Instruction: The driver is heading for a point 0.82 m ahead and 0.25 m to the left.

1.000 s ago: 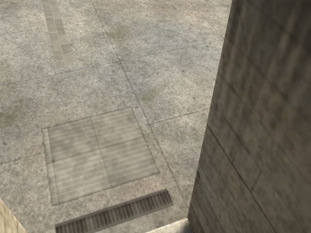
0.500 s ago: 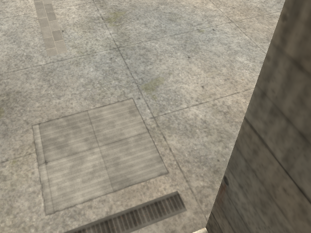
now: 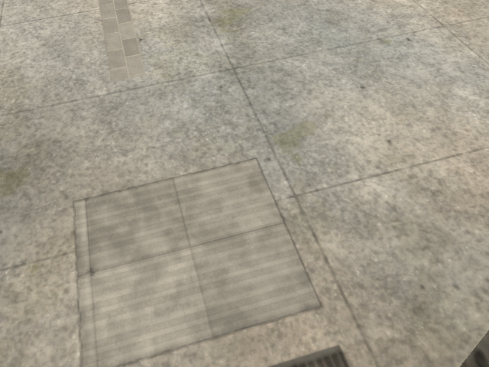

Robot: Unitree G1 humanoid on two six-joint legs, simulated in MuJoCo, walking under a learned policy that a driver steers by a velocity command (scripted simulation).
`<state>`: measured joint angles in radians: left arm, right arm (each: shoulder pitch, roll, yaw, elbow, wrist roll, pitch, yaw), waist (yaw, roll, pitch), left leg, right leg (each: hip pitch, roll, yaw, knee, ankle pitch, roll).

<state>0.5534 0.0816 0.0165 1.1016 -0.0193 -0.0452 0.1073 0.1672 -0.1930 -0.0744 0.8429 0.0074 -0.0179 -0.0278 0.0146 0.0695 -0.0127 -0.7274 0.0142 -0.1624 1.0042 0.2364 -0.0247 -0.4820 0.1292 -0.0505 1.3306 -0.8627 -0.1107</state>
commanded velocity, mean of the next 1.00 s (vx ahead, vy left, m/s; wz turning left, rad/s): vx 0.50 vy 0.00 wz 0.15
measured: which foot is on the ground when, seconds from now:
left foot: up 0.00-0.10, down 0.12-0.60, up 0.62-1.00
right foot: down 0.00-0.10, up 0.12-0.58, down 0.60-1.00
